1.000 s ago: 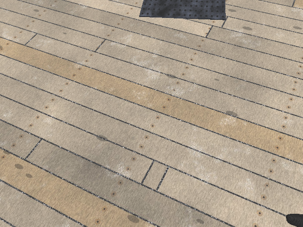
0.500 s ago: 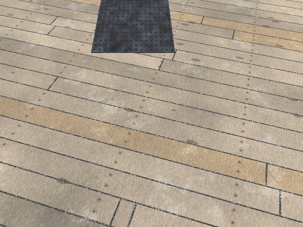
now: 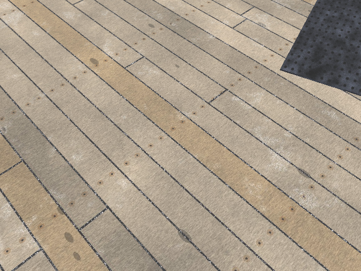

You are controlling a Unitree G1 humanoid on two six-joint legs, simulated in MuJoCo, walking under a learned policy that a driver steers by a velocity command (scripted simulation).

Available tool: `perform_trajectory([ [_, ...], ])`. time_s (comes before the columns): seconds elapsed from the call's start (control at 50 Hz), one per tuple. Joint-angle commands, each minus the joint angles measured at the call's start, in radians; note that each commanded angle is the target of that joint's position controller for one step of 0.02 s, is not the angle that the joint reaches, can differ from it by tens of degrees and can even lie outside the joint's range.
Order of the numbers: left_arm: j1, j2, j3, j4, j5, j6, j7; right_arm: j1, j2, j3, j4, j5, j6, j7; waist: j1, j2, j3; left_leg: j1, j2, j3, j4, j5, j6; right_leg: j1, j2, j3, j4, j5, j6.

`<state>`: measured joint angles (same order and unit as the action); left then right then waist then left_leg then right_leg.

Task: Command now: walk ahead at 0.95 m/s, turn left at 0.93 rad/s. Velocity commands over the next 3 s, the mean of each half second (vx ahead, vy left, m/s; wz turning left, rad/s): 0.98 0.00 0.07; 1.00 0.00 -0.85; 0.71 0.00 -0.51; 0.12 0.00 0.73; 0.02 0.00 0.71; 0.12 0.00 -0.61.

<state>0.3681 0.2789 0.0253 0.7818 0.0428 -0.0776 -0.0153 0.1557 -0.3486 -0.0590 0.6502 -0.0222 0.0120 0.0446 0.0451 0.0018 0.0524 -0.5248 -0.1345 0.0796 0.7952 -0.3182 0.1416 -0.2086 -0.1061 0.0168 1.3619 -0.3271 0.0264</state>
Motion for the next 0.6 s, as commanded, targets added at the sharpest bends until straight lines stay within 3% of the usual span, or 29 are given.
perform_trajectory([
  [0.02,-0.118,0.117,0.007,-0.182,0.020,-0.036,0.007,0.207,-0.206,-0.071,0.017,-0.003,-0.025,-0.042,-0.068,-0.056,-0.085,0.492,0.281,-0.636,-0.519,-0.116,0.179,-0.549,-0.021,0.058,0.031,0.003,-0.016],
  [0.06,-0.071,0.128,0.006,-0.169,0.038,0.009,0.005,0.143,-0.142,-0.042,0.004,0.004,-0.045,-0.040,-0.006,-0.012,-0.034,0.284,0.220,-0.565,-0.558,-0.078,0.197,-0.451,-0.041,0.061,-0.057,-0.055,0.009],
  [0.08,-0.088,0.122,0.005,-0.169,0.041,0.025,0.005,0.158,-0.122,-0.033,0.015,0.014,-0.057,-0.035,0.001,-0.027,0.003,0.229,0.191,-0.517,-0.564,-0.013,0.197,-0.447,-0.048,0.047,-0.113,-0.076,0.019],
  [0.1,-0.115,0.104,-0.004,-0.186,0.036,0.033,0.001,0.157,-0.119,-0.031,0.020,0.012,-0.067,-0.035,0.004,-0.006,0.018,0.184,0.187,-0.482,-0.610,-0.041,0.195,-0.442,-0.056,0.019,-0.208,-0.021,0.026],
  [0.16,-0.291,0.068,-0.026,-0.228,0.012,0.021,-0.018,0.208,-0.083,-0.019,0.056,0.013,-0.098,-0.026,-0.059,0.008,0.101,0.174,0.144,-0.364,-0.692,0.166,0.135,-0.428,-0.056,-0.041,-0.513,0.297,0.014],
  [0.18,-0.307,0.058,-0.029,-0.217,0.004,0.020,-0.024,0.220,-0.090,-0.020,0.066,0.021,-0.107,-0.020,-0.077,-0.003,0.081,0.217,0.131,-0.313,-0.709,0.237,0.104,-0.400,-0.032,-0.063,-0.590,0.406,-0.005],
  [0.22,-0.376,0.049,-0.033,-0.228,-0.018,0.012,-0.034,0.279,-0.097,-0.016,0.098,0.032,-0.130,-0.021,-0.118,0.014,0.082,0.305,0.186,-0.287,-0.754,0.474,0.063,-0.339,-0.010,-0.098,-0.720,0.543,-0.056],
  [0.26,-0.370,0.066,-0.025,-0.196,-0.023,0.015,-0.036,0.295,-0.119,-0.016,0.132,0.025,-0.132,-0.029,-0.115,-0.015,0.036,0.508,0.188,-0.200,-0.755,0.688,0.022,-0.346,0.055,-0.135,-0.785,0.539,-0.097],
  [0.28,-0.375,0.071,-0.023,-0.206,-0.025,0.007,-0.036,0.302,-0.138,-0.016,0.140,0.017,-0.136,-0.036,-0.109,0.040,0.039,0.543,0.231,-0.182,-0.704,0.882,0.004,-0.314,0.064,-0.129,-0.815,0.507,-0.121],
  [0.3,-0.353,0.100,-0.013,-0.190,-0.025,0.006,-0.033,0.313,-0.150,-0.018,0.154,0.008,-0.132,-0.047,-0.090,0.050,0.000,0.631,0.246,-0.156,-0.642,1.139,-0.018,-0.284,0.119,-0.157,-0.807,0.425,-0.137],
  [0.32,-0.305,0.121,-0.003,-0.173,-0.026,0.007,-0.029,0.315,-0.167,-0.022,0.162,-0.009,-0.123,-0.059,-0.058,0.082,-0.044,0.683,0.266,-0.134,-0.546,1.321,-0.038,-0.231,0.164,-0.161,-0.801,0.347,-0.151],
  [0.34,-0.171,0.158,0.014,-0.130,-0.034,0.012,-0.023,0.288,-0.179,-0.026,0.158,-0.035,-0.107,-0.071,0.012,0.106,-0.121,0.706,0.282,-0.121,-0.378,1.449,-0.052,-0.114,0.206,-0.157,-0.778,0.268,-0.166],
  [0.36,0.056,0.193,0.034,-0.060,-0.039,0.019,-0.013,0.237,-0.185,-0.028,0.151,-0.055,-0.091,-0.081,0.123,0.104,-0.211,0.660,0.286,-0.091,-0.106,1.508,-0.065,0.077,0.218,-0.153,-0.776,0.227,-0.186],
  [0.38,0.303,0.235,0.068,-0.004,-0.052,0.036,-0.004,0.108,-0.215,-0.038,0.122,-0.045,-0.092,-0.090,0.310,0.036,-0.303,0.458,0.189,-0.032,0.340,1.400,-0.094,0.347,0.171,-0.052,-0.823,0.163,-0.225],
  [0.4,0.246,0.367,0.097,0.010,-0.003,0.028,-0.007,0.288,-0.008,0.015,0.054,0.018,-0.109,-0.056,0.063,-0.367,-0.368,-0.156,0.012,-0.085,0.868,0.087,-0.196,0.738,-0.180,0.584,-0.823,0.017,-0.496],
  [0.42,0.161,0.258,0.091,-0.018,-0.026,0.036,-0.014,0.202,-0.074,0.022,0.066,-0.010,-0.127,-0.059,0.131,-0.137,-0.446,-0.269,0.003,-0.194,0.908,-0.088,-0.165,0.730,-0.196,0.858,-1.016,-0.136,-0.517],
  [0.44,0.107,0.225,0.081,-0.010,-0.027,0.032,-0.003,0.098,-0.080,0.030,0.020,-0.008,-0.141,-0.051,0.082,-0.073,-0.244,-0.318,0.091,-0.253,0.812,-0.005,-0.145,0.535,-0.178,0.754,-1.069,-0.201,-0.458],
  [0.46,0.092,0.163,0.068,0.013,-0.033,0.030,-0.004,0.049,-0.079,0.041,-0.008,-0.025,-0.148,-0.044,0.041,0.044,-0.170,-0.255,0.147,-0.242,0.663,0.038,-0.123,0.360,-0.143,0.667,-1.107,-0.176,-0.403],
  [0.48,0.073,0.154,0.062,0.017,-0.030,0.025,0.003,0.018,-0.064,0.049,-0.014,-0.041,-0.139,-0.039,0.007,0.081,-0.078,-0.208,0.168,-0.217,0.608,0.031,-0.119,0.202,-0.093,0.581,-1.127,-0.110,-0.366],
  [0.5,0.068,0.130,0.050,0.031,-0.028,0.020,0.008,0.014,-0.055,0.056,-0.030,-0.059,-0.118,-0.034,-0.035,0.085,-0.019,-0.154,0.179,-0.202,0.546,0.022,-0.131,0.061,-0.038,0.515,-1.140,-0.036,-0.350],
  [0.54,0.034,0.169,0.058,0.023,-0.029,0.003,0.005,0.039,-0.026,0.074,-0.045,-0.068,-0.081,-0.026,-0.089,0.017,0.027,-0.130,0.215,-0.178,0.416,-0.025,-0.154,-0.098,0.009,0.456,-1.195,-0.078,-0.363],
  [0.56,0.018,0.184,0.063,0.013,-0.030,-0.004,0.002,-0.014,-0.031,0.080,-0.070,-0.063,-0.077,-0.021,-0.088,0.008,0.061,-0.111,0.232,-0.153,0.308,0.014,-0.168,-0.173,0.028,0.420,-1.229,-0.047,-0.362],
  [0.58,0.024,0.172,0.063,0.010,-0.035,-0.007,-0.002,-0.069,-0.030,0.083,-0.085,-0.054,-0.079,-0.018,-0.073,0.025,0.074,-0.062,0.231,-0.120,0.203,0.083,-0.181,-0.228,0.072,0.351,-1.238,0.006,-0.350],
  [0.6,0.000,0.202,0.076,-0.005,-0.033,-0.008,0.000,-0.122,-0.009,0.096,-0.118,-0.033,-0.082,-0.010,-0.067,-0.045,0.082,0.021,0.231,-0.110,0.060,0.173,-0.192,-0.307,0.074,0.364,-1.269,0.010,-0.340],
])
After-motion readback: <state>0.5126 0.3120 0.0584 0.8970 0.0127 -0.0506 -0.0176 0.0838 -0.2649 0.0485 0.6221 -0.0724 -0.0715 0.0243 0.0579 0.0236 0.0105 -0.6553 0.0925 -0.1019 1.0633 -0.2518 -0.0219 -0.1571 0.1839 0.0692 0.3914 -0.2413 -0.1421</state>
